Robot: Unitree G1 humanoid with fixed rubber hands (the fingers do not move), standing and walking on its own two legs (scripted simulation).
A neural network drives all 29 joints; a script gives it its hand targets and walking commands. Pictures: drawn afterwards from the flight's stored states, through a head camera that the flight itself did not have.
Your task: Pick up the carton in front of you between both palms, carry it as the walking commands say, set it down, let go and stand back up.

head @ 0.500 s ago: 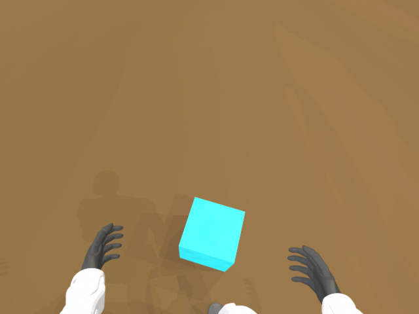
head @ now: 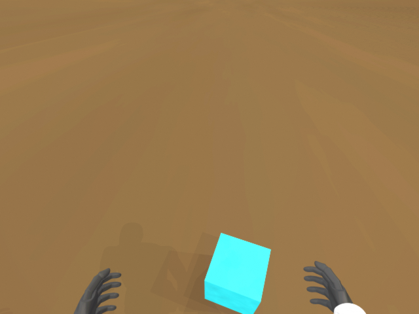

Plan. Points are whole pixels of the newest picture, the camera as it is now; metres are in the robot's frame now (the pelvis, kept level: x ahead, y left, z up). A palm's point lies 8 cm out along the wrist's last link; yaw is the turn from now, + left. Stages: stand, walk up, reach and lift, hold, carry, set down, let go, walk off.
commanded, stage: let go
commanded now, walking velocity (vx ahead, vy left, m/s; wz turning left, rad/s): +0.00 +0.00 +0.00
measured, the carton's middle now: (236, 275) +0.41 -0.12 -0.65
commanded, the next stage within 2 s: stand in 0.14 s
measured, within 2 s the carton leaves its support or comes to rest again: neither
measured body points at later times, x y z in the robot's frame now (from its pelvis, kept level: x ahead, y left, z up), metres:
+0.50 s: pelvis +0.01 -0.03 +0.00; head +0.03 -0.06 +0.45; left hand +0.12 +0.28 -0.08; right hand +0.17 -0.31 -0.11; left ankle -0.06 +0.10 -0.74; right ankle +0.02 -0.13 -0.74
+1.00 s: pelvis +0.01 -0.04 +0.00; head +0.01 -0.06 +0.45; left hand +0.11 +0.27 -0.09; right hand +0.15 -0.33 -0.11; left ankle -0.06 +0.10 -0.74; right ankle +0.02 -0.13 -0.74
